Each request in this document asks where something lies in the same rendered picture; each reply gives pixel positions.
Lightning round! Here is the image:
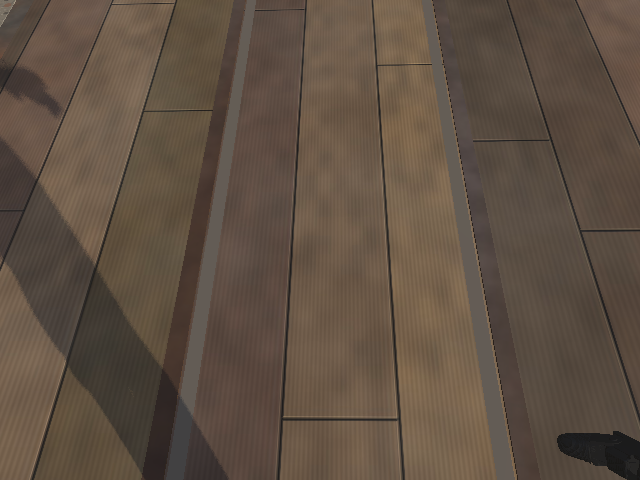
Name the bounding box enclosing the robot right hand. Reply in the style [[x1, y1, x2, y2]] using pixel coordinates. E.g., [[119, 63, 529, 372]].
[[557, 431, 640, 480]]

